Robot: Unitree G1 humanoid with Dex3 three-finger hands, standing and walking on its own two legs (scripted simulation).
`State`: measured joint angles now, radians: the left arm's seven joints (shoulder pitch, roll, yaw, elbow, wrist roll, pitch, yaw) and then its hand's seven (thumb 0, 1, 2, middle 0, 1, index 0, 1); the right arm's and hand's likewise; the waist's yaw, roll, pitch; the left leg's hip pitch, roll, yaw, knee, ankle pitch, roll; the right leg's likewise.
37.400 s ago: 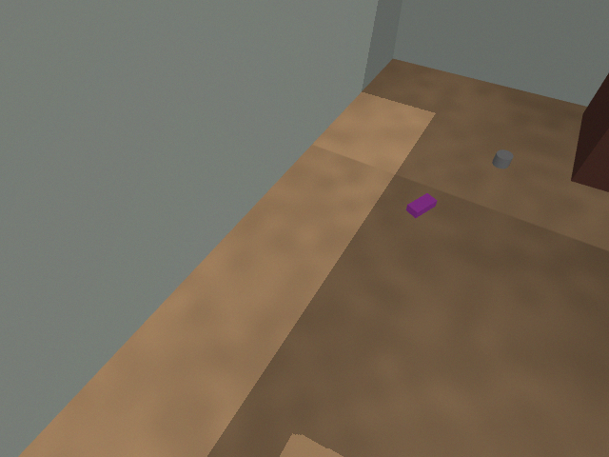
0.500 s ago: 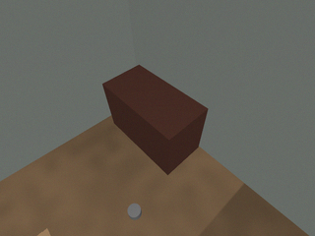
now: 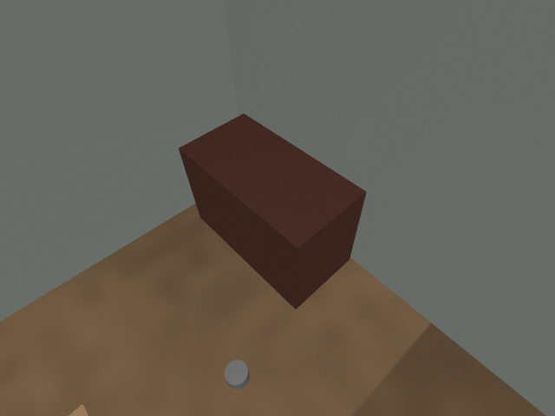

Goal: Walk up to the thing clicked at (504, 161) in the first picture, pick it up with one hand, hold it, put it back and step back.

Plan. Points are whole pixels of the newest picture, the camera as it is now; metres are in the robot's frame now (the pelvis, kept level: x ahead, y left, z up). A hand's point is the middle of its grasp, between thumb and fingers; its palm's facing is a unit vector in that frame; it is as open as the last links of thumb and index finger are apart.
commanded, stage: stand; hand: left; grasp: from above
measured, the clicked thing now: (237, 374) +0.37 +0.19 -0.76
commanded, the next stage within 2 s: step back in 0.38 s
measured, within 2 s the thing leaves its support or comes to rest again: neither
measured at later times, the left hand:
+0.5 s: hand out of the picture +0.08 +0.26 -0.16, palm faces -0.01 -0.93 -0.36, open 7.4 cm
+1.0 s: hand out of the picture +0.04 +0.31 -0.18, palm faces -0.12 -0.93 -0.36, open 7.4 cm
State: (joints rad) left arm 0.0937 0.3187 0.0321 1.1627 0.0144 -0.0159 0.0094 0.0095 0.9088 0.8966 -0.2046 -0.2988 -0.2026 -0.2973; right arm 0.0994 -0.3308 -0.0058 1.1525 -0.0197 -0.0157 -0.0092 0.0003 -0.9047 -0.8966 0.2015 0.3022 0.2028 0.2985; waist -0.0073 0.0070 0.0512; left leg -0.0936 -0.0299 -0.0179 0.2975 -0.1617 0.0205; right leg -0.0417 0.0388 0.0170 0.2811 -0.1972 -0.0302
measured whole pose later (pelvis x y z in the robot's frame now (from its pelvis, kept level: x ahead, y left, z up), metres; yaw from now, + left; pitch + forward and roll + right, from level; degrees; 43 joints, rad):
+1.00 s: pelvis -0.10 +0.06 -0.02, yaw -4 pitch -2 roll -1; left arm 0.11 0.40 0.07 0.85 0.02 0.06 0.01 0.01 0.91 0.90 -0.20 -0.30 -0.20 -0.30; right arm 0.14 -0.34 -0.04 0.89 -0.02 0.02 -0.02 0.00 -0.90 -0.90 0.20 0.30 0.21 0.30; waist -0.03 -0.04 0.21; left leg -0.28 0.00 0.02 0.57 -0.26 0.05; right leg -0.42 0.12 0.17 1.14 -0.52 0.01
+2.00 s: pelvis -0.41 +0.00 -0.04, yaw -5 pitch -3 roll -2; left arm 0.19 0.38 0.09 0.86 0.04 0.04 -0.01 0.01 0.91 0.90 -0.20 -0.30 -0.20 -0.30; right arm 0.08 -0.42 -0.06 0.81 -0.02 0.04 0.00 0.00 -0.90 -0.90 0.20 0.30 0.21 0.30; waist 0.01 0.06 0.19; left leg -0.47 0.08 -0.06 0.71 -0.23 -0.02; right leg -0.22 0.06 0.03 0.69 -0.42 -0.01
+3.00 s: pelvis -0.67 +0.02 -0.02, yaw -1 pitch -3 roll +1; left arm 0.25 0.40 0.06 0.99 0.04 -0.01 -0.01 0.01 0.91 0.90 -0.21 -0.30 -0.21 -0.30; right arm 0.25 -0.38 -0.08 1.00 -0.05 0.00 0.04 0.00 -0.91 -0.90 0.20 0.30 0.20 0.30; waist 0.02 -0.02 0.06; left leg -0.25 -0.03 -0.02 0.59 -0.30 0.01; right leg -0.29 -0.04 0.05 0.75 -0.44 -0.02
